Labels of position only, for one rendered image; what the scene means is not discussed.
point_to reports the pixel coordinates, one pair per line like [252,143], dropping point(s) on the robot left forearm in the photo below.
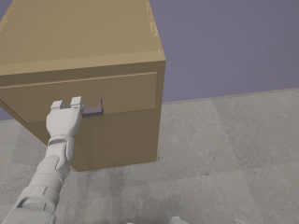
[43,191]

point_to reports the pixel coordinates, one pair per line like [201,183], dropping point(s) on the drawer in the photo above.
[119,93]

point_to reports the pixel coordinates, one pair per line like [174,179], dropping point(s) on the handle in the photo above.
[91,111]

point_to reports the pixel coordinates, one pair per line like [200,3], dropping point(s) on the left robot upper arm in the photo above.
[31,216]

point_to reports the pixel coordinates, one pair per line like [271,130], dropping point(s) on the left robot hand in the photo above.
[65,121]

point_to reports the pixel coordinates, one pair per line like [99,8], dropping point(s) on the cabinet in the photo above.
[53,40]

